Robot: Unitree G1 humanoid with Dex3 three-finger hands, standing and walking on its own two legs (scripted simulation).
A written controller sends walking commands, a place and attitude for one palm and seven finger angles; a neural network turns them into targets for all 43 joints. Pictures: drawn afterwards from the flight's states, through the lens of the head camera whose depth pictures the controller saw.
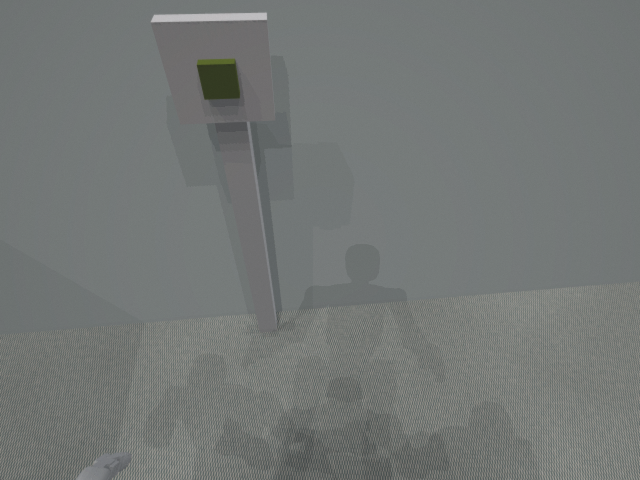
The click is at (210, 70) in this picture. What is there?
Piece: button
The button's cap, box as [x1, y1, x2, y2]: [197, 59, 239, 99]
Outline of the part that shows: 198,60 197,67 205,99 239,97 239,89 234,59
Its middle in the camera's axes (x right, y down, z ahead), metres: -0.17 -0.26 +0.63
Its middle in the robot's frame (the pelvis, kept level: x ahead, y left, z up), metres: +0.67 +0.20 +0.17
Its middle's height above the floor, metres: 0.94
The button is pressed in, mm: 0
